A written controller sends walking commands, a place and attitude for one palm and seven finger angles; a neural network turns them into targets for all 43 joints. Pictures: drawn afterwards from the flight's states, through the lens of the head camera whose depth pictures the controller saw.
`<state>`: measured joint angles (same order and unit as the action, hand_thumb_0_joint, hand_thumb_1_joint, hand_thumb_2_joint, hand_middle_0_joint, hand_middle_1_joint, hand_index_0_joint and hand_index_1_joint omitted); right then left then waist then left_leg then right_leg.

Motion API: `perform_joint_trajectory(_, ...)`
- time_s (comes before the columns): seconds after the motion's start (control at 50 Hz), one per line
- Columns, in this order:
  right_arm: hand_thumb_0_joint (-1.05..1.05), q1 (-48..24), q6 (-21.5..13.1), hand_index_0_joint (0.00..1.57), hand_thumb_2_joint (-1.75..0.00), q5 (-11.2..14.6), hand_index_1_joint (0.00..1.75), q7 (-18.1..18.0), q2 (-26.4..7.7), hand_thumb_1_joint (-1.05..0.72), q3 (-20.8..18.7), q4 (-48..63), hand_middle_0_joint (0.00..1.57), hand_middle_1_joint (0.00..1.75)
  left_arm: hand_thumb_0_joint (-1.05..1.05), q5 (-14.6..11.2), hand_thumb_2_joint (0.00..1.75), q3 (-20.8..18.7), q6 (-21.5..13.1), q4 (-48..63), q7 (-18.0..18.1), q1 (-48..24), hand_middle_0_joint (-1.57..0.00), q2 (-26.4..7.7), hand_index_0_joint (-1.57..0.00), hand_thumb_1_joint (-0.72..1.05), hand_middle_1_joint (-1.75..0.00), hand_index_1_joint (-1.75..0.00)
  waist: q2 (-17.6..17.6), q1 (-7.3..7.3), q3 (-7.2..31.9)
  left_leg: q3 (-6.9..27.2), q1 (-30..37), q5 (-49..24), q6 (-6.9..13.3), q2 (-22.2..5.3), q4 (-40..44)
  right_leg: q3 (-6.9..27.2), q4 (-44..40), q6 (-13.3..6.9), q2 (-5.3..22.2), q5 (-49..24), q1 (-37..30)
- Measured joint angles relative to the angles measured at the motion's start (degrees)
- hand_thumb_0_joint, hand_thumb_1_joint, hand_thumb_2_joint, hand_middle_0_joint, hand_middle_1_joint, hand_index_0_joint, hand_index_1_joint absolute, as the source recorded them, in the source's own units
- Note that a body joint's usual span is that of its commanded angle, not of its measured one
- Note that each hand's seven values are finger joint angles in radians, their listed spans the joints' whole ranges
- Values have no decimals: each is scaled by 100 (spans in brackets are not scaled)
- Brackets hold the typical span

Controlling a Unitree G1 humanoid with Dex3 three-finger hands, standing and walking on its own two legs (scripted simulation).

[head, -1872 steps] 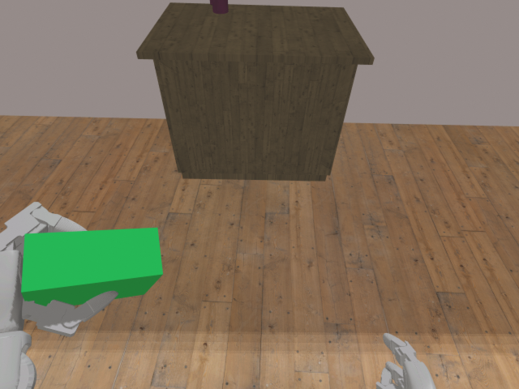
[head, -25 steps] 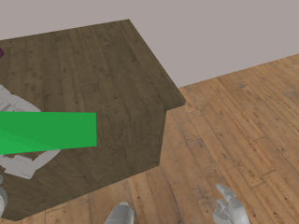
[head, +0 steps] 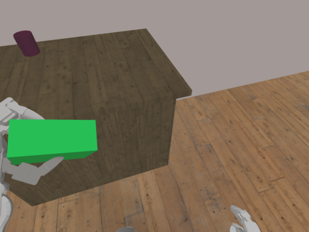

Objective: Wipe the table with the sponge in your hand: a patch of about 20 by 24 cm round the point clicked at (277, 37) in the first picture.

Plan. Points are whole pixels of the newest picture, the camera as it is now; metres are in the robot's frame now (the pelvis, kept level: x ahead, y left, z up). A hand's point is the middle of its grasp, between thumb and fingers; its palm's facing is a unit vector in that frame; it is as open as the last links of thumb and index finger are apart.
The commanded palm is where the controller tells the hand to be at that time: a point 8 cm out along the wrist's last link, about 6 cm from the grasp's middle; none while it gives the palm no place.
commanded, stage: stop stepping back and stand still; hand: left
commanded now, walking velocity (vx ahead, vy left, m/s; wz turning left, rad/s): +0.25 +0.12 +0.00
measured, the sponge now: (67, 141) +0.24 +0.19 +0.18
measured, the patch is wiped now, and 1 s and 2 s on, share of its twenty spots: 0.95 0.95 0.95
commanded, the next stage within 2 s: stand and wait in 0.60 s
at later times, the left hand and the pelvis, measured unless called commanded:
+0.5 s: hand (36, 172) +0.17 +0.21 +0.20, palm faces +0.38 -0.84 -0.38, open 9.9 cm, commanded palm +0.11 +0.26 +0.23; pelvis -0.05 -0.02 +0.01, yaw +0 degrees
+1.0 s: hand (23, 162) +0.19 +0.23 +0.20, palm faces +0.40 -0.84 -0.37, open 9.9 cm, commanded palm +0.13 +0.28 +0.23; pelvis -0.03 +0.00 +0.02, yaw +0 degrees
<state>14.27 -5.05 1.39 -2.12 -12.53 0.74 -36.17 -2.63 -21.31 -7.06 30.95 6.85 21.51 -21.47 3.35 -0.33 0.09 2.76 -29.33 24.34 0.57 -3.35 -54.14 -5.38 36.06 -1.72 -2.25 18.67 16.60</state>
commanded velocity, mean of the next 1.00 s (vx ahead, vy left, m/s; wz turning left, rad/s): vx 0.06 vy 0.03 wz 0.00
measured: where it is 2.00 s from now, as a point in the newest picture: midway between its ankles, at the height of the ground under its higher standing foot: outside the picture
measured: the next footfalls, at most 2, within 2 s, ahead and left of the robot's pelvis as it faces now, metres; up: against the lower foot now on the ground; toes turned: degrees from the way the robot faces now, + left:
left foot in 0.18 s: +0.01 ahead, +0.12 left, +0.00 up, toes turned +2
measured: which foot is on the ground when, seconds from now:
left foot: up 0.00-0.16, down 0.18-1.00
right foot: down 0.00-1.00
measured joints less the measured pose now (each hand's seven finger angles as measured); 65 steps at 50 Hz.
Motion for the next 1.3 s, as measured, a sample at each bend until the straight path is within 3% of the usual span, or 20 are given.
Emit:
perform_joint_trajectory(0.06,2,-86,188,20,-90,37,30,29,71,-90,34,-187,20,30,-1,-74,106,172,56,-122,-123,144,-75,142,-77,-49,-135,-135,-206,35,132,-89,-218,-312,6,246,-1317,124,-195,-52,56,-222,47)
perform_joint_trajectory(0.1,2,-71,238,20,-90,28,30,10,142,-90,52,-143,20,30,-1,-50,106,189,91,-102,-126,329,-75,125,-77,-49,-135,-135,-388,-29,273,-279,49,-340,79,225,-794,210,-357,-41,120,-389,143)
perform_joint_trajectory(0.18,2,21,34,20,-90,-21,30,-113,39,-90,33,154,20,30,-1,-28,106,156,68,214,2,495,-75,-74,-77,-49,-135,-135,-446,-159,379,-404,1175,-151,278,100,1722,182,-4,-5,174,-333,602)
perform_joint_trajectory(0.24,2,-108,-111,20,-90,-24,30,-169,121,-90,-41,111,20,30,-1,-16,106,-81,32,207,87,448,-75,-318,-77,-49,-135,-135,-669,-132,200,-584,1206,-357,16,256,1741,433,1339,129,235,562,1096)
perform_joint_trajectory(0.28,2,-67,-235,20,-90,2,30,-114,159,-91,-51,42,20,30,-1,4,106,-186,32,78,91,425,-75,-394,-77,-49,-135,-135,-636,-148,212,-601,1278,-494,-32,279,1852,465,1963,189,211,663,1276)
perform_joint_trajectory(0.32,2,30,-307,20,-90,17,30,-64,156,-91,-23,-26,20,30,-1,-12,106,-223,0,-80,74,387,-75,-403,-77,-49,-135,-135,-514,-151,242,-540,1347,-589,-74,243,1982,384,1702,211,242,604,1153)
perform_joint_trajectory(0.38,2,197,-277,20,-90,-8,30,-49,101,-90,59,8,20,30,-1,-36,106,-235,17,-189,59,327,-75,-384,-77,-49,-135,-135,-314,-113,205,-423,1285,-450,-94,127,1751,246,341,225,262,260,476)
perform_joint_trajectory(0.4,2,208,-252,20,-90,-18,30,-48,61,-90,66,21,20,30,-1,-25,106,-212,19,-194,51,273,-75,-346,-77,-49,-135,-135,-210,-87,151,-364,1155,-213,-38,52,1442,161,96,118,203,-174,382)
perform_joint_trajectory(0.44,2,129,-145,20,-90,-20,30,-43,-21,-90,17,-109,20,30,-1,-21,106,-49,25,-211,8,145,-75,-153,-77,-49,-135,-135,-12,-73,15,-182,787,177,60,26,474,-21,142,-96,91,-334,363)
perform_joint_trajectory(0.5,2,26,26,20,-90,-36,30,-18,-32,-90,-31,-339,20,30,-1,-67,106,154,1,-140,-52,242,-75,113,-77,-49,-135,-135,-96,-25,-7,-191,437,-59,53,187,-434,-20,-122,-187,97,-383,238)
perform_joint_trajectory(0.58,2,29,68,20,-90,-91,30,-101,26,-91,-5,-211,20,30,-1,-66,106,162,-49,131,70,605,-75,71,-77,-49,-135,-135,-387,-87,53,-497,931,-333,142,177,1115,90,-443,-151,215,-547,146)
perform_joint_trajectory(0.62,2,46,-6,20,-90,-123,30,-161,-64,-91,-26,-24,20,30,-1,-76,106,162,-80,281,152,673,-75,-5,-77,-49,-135,-135,-294,-127,51,-384,1285,-457,177,97,2090,21,-376,-120,169,-505,197)
perform_joint_trajectory(0.64,2,2,-38,20,-90,-129,30,-183,-92,-91,-59,13,20,30,-1,-76,106,150,-99,309,182,635,-75,-58,-77,-49,-135,-135,-270,-127,-4,-358,1293,-793,68,86,2173,-2,-306,-101,173,-465,213)
perform_joint_trajectory(0.68,2,-90,-49,20,-90,-82,30,-193,-105,-91,-93,19,20,30,-1,-77,106,97,-103,255,219,571,-75,-146,-77,-49,-135,-135,-275,-66,-59,-394,1319,-878,-109,95,2114,41,-305,-50,191,-440,162)
perform_joint_trajectory(0.74,2,-165,-79,20,-90,-44,30,-179,-107,-91,-90,51,20,30,-1,-75,106,0,-76,99,244,559,-75,-184,-77,-49,-135,-135,-205,-42,-8,-397,1378,-805,-172,75,2164,45,-492,-58,163,-502,46)
perform_joint_trajectory(0.9,2,-390,-78,20,-90,-60,30,-125,-68,-91,-39,138,20,30,-1,-94,106,205,45,-24,237,515,-75,63,-77,-49,-135,-135,-216,33,-69,-441,1587,-834,-99,141,2376,89,-761,33,215,-578,-185)
perform_joint_trajectory(1.06,2,-477,-19,20,-90,-82,30,-121,90,-91,83,252,20,30,-1,-102,106,216,41,65,250,430,-75,-9,-77,-49,-135,-135,-277,126,-144,-507,1699,-904,-39,176,2567,154,-1002,108,238,-703,-303)
perform_joint_trajectory(1.3,2,-377,84,20,-90,-105,30,-109,108,-90,136,206,20,30,-1,-110,106,249,81,-8,248,420,-75,51,-77,-49,-135,-135,-242,81,-102,-541,1749,-934,0,203,2672,188,-1152,150,256,-770,-365)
